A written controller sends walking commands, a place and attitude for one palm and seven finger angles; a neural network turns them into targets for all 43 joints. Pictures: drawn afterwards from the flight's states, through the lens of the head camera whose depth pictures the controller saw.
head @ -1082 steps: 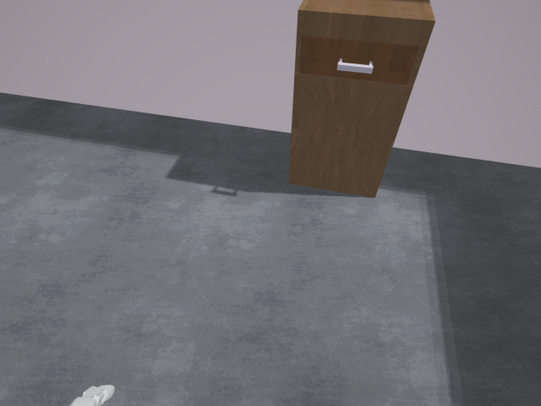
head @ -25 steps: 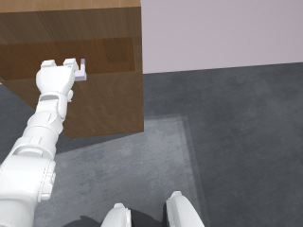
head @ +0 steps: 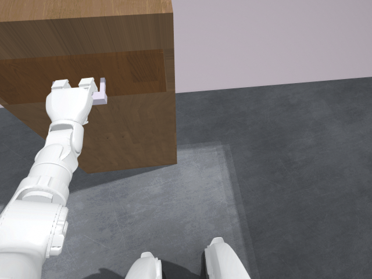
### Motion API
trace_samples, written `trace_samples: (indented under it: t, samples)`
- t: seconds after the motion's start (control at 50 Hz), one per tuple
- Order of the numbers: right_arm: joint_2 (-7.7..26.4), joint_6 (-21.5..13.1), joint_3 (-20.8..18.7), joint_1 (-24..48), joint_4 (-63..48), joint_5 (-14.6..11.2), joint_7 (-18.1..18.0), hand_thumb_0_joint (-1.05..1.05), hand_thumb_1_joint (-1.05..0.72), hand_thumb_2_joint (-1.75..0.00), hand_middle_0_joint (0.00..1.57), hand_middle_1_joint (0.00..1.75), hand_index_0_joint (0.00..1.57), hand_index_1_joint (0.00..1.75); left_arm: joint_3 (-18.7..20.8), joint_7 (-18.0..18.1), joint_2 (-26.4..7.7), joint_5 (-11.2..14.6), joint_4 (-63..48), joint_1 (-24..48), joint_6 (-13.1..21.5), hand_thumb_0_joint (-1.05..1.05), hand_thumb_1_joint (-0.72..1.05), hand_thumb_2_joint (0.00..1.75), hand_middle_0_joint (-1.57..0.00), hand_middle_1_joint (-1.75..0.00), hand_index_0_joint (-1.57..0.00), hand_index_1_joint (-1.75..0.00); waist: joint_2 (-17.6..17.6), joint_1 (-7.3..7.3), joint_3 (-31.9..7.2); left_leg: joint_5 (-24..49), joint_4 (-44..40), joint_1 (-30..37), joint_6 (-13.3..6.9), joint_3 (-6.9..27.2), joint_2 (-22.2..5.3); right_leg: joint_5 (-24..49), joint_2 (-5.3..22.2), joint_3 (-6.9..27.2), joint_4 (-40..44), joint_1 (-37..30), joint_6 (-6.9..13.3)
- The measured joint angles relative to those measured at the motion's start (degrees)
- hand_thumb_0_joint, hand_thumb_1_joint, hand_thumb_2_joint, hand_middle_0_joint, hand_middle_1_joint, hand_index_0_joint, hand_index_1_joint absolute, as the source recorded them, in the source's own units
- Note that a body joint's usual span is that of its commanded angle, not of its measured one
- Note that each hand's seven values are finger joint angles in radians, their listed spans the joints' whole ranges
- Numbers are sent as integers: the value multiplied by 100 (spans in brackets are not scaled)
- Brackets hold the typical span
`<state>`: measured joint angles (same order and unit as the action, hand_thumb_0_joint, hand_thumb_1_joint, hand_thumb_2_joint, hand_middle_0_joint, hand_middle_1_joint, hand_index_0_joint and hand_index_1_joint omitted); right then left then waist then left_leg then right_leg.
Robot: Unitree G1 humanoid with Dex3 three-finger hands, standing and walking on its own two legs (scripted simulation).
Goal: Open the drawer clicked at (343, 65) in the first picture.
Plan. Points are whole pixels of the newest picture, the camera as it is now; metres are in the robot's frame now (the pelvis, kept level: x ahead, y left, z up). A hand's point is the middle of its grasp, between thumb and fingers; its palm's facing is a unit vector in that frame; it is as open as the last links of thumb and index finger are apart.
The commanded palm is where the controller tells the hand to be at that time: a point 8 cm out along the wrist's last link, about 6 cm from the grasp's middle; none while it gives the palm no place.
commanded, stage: pull the drawer open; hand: left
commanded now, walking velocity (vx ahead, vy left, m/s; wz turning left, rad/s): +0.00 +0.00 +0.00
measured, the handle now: (78, 92) +0.54 +0.22 +0.00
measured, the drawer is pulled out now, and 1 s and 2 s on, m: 0.01 0.14 0.26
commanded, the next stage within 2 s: none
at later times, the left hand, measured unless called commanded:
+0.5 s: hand (79, 142) +0.42 +0.21 -0.02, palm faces -0.04 -0.05 -1.00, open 5.6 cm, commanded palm +0.38 +0.22 +0.03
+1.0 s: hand (76, 174) +0.35 +0.21 -0.02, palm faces -0.02 -0.03 -1.00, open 5.5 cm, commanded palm +0.31 +0.21 +0.03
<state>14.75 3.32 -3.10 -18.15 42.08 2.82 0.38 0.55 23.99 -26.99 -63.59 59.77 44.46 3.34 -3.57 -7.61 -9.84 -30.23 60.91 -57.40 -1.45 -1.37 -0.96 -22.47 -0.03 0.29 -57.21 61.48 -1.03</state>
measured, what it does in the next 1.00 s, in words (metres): stands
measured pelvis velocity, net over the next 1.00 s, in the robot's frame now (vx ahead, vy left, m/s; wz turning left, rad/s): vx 0.01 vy -0.01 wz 0.01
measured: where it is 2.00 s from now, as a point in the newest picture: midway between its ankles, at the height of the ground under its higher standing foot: outside the picture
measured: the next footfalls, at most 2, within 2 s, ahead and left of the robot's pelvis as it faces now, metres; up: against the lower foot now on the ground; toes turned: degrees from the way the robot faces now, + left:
none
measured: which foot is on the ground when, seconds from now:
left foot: down 0.00-1.00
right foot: down 0.00-1.00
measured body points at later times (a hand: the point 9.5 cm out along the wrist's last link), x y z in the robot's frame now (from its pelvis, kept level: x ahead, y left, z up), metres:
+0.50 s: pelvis +0.02 +0.00 +0.02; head +0.13 -0.01 +0.46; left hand +0.42 +0.21 +0.04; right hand +0.11 -0.27 -0.12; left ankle -0.03 +0.10 -0.66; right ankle +0.03 -0.13 -0.66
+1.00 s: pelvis +0.01 -0.01 +0.02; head +0.09 -0.03 +0.47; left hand +0.34 +0.21 +0.04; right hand +0.14 -0.27 -0.11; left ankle -0.03 +0.10 -0.66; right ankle +0.03 -0.13 -0.66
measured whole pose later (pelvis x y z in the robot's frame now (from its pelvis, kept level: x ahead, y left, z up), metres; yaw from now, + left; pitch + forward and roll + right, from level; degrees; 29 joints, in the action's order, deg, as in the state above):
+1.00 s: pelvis +0.01 -0.01 +0.02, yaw +1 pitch +18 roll +0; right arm 13.4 3.9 -3.4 -10.6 39.7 2.2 -1.8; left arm -4.5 30.2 -17.5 -64.6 34.9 12.1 -0.6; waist -2.9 -1.4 -9.0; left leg -28.9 53.9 -43.0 -0.4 -1.2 -0.7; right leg -22.6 0.2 0.1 -52.6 47.9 0.0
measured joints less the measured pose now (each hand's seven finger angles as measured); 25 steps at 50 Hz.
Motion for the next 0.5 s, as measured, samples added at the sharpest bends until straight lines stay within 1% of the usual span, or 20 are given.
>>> trace_samples:
  t: [0.08, 0.18, 0.34, 0.5]
  samples:
    - [-8, 39, -19, -21, -6, -23, 8, 1, -91, -89, 20, 30, 20, 30, -29, 44, 137, 45, -219, -304, -13, 1, 74, 79, -33, -135, -38, -135, -11, 95, -3, 3, -133, 202, -7, -27, -4, 0, -8, 26, 113, -185, -8]
    - [-39, 98, -40, 28, -11, -34, 6, 1, -91, -89, 20, 30, 20, 30, -35, 128, 300, 41, -540, -748, 40, 1, 74, 79, -32, -135, -39, -135, 8, 207, -46, -1, -285, 440, -8, -54, -5, -18, -13, 52, 225, -397, -7]
    - [-67, 171, -93, 250, -84, -48, 7, 1, -91, -89, 20, 30, 20, 30, -169, 353, 563, -44, -993, -1348, 12, 1, 74, 80, -31, -135, -39, -135, 28, 379, -72, 2, -455, 740, 9, -28, 10, -54, 2, 26, 353, -692, 6]
    - [-95, 213, -93, 509, -214, -68, -33, 1, -91, -89, 20, 30, 20, 30, -286, 411, 715, -72, -1496, -1893, -123, 1, 73, 81, -31, -135, -39, -135, 62, 474, -34, 44, -616, 1001, 32, -3, 13, -41, 4, 1, 482, -950, 28]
